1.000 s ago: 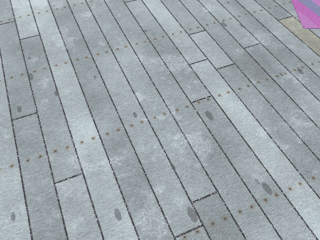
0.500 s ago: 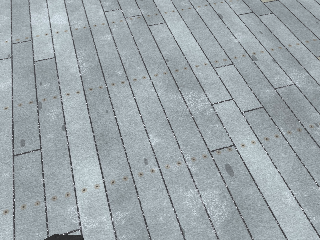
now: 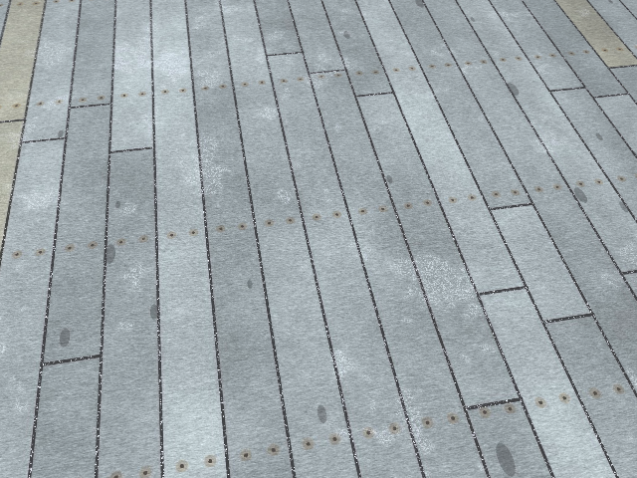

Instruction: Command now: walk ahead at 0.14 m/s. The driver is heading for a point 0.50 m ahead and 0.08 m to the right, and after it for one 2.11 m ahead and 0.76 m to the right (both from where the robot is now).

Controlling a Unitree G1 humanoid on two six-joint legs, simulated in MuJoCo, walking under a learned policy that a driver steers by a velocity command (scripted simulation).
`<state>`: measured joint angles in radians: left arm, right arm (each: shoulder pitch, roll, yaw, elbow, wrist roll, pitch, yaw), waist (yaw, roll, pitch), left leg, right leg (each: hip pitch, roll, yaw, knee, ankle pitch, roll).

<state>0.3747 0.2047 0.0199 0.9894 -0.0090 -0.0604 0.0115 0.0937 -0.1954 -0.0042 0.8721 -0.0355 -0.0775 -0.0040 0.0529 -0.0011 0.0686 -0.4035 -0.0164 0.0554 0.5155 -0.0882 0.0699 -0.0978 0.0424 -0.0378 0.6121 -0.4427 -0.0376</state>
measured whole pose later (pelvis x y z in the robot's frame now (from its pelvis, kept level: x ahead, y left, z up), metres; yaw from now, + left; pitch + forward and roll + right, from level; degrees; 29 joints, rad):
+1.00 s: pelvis +0.17 +0.03 +0.02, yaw -1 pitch +1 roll +0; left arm 0.21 0.21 0.06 1.01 0.03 -0.05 -0.03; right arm 0.46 -0.16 -0.04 1.09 -0.02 -0.09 -0.02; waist -0.02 -0.03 -0.01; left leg -0.04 -0.05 0.07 0.27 -0.25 0.07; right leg -0.53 -0.04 -0.03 1.02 -0.23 -0.07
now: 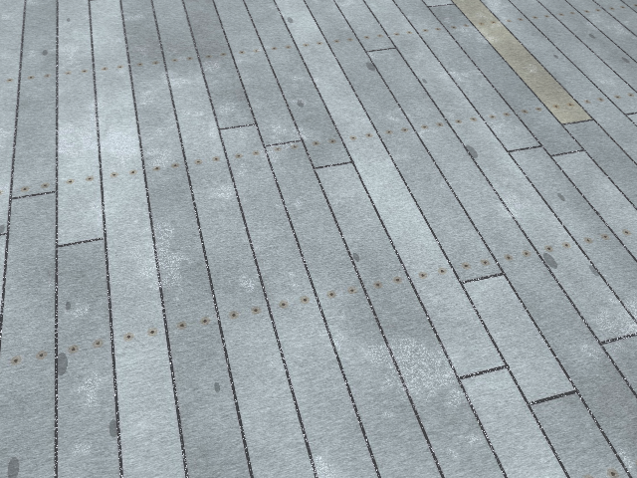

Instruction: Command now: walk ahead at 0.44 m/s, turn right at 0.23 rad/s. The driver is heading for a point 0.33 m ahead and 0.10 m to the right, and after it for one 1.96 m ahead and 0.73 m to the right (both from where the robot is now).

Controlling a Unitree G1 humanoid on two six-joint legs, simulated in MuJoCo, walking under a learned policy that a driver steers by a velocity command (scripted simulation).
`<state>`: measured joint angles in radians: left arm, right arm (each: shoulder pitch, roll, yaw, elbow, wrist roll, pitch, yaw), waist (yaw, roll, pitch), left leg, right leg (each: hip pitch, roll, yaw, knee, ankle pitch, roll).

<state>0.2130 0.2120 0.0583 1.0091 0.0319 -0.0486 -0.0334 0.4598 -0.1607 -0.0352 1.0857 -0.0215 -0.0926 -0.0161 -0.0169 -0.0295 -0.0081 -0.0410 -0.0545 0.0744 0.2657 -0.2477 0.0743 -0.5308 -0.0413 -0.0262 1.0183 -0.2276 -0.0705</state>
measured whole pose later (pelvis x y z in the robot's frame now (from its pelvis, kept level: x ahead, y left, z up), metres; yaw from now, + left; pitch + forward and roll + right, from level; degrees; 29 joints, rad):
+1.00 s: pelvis +0.33 -0.02 -0.01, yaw -30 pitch +0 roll -1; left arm 0.23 0.32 0.08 0.81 0.02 0.04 0.03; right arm 0.14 -0.26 -0.02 0.76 -0.01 0.00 -0.04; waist 0.03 -0.05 0.06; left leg -0.27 -0.04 -0.04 0.49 -0.25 0.03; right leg -0.32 0.18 0.18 0.86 -0.55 -0.02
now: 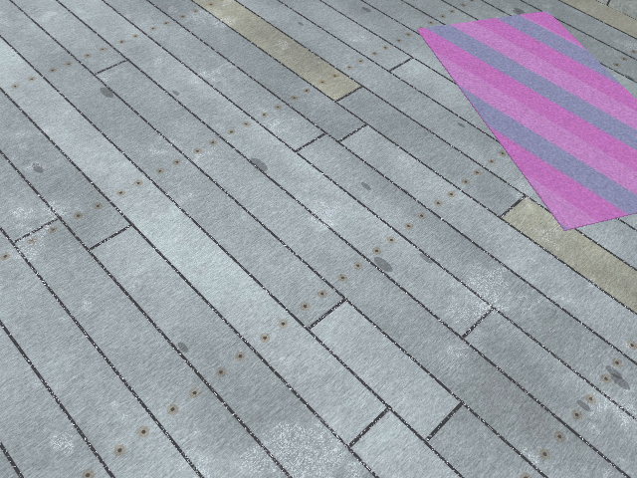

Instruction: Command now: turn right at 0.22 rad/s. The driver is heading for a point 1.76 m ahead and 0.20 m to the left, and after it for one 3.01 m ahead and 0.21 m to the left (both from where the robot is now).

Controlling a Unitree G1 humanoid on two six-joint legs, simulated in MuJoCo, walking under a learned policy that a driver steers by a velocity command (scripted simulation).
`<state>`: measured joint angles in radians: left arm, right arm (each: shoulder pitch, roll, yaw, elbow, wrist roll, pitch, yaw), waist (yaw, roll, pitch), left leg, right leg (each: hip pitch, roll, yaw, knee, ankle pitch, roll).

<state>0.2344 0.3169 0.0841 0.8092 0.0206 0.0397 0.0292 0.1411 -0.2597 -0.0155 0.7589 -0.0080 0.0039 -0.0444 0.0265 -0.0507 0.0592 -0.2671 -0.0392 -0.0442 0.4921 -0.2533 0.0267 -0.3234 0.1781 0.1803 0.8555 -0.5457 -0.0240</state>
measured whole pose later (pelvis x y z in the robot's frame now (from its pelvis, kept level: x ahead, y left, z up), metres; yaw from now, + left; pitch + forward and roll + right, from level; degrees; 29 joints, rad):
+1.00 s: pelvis +0.08 +0.02 +0.00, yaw -1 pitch +0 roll +0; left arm 0.38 0.25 0.03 1.10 0.02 -0.03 0.00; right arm 0.27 -0.25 -0.04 0.99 -0.02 -0.07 0.01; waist 0.00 -0.03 0.01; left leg -0.24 -0.02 0.08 0.52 -0.26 0.06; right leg -0.16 0.02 0.06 0.72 -0.45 -0.07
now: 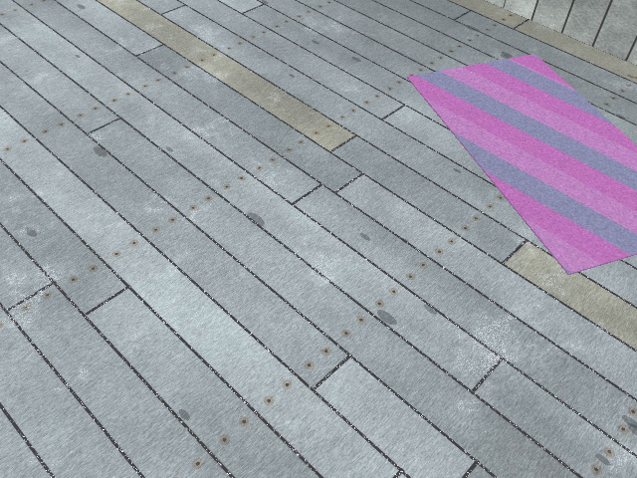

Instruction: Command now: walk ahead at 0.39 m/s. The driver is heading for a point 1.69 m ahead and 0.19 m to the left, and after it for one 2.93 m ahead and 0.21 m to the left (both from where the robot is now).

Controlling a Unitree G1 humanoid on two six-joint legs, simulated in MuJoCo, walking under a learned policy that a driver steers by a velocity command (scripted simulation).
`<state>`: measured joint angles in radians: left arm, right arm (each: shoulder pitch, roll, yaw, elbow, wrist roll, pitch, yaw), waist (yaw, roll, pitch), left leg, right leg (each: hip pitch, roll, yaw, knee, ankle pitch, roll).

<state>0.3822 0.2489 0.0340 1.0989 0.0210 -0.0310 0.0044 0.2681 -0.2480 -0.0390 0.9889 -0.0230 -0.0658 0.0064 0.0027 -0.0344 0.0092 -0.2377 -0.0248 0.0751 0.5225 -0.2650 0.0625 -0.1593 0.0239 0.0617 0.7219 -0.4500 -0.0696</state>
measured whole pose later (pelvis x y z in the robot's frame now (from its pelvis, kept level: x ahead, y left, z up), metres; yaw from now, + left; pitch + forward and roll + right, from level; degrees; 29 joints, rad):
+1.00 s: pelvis +0.45 +0.02 +0.00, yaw +0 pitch -1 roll +0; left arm 0.32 0.16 0.00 1.09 0.01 -0.03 0.04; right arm 0.17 -0.15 0.00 1.01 -0.02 -0.05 -0.03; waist 0.02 -0.02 0.07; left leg -0.32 -0.03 0.08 0.50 -0.16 0.07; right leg -0.17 0.05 -0.03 0.74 -0.55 -0.06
